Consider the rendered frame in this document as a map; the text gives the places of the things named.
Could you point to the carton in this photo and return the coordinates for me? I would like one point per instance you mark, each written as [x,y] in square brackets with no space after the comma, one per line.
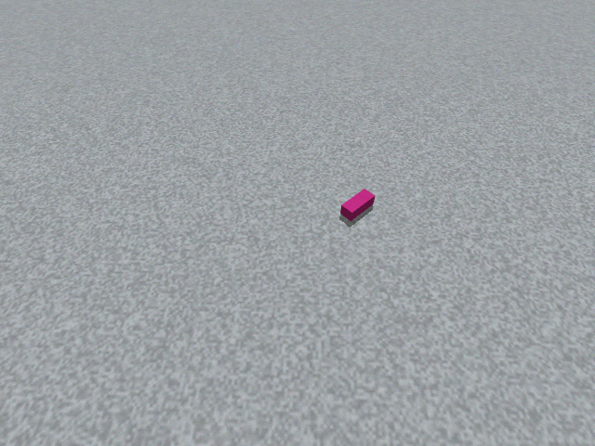
[357,204]

